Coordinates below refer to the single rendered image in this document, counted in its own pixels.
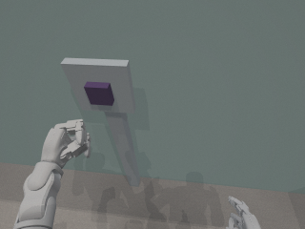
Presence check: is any button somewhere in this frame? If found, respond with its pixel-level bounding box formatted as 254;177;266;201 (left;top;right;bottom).
84;81;114;106

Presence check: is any robot left hand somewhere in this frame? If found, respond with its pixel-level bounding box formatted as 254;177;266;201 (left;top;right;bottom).
41;119;92;169

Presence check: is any left robot forearm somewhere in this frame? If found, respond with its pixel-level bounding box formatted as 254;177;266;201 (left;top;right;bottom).
13;161;64;229

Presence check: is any panel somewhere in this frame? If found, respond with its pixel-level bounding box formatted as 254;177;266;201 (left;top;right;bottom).
60;57;140;187

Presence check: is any robot right hand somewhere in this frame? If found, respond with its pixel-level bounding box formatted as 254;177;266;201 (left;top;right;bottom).
226;196;261;229

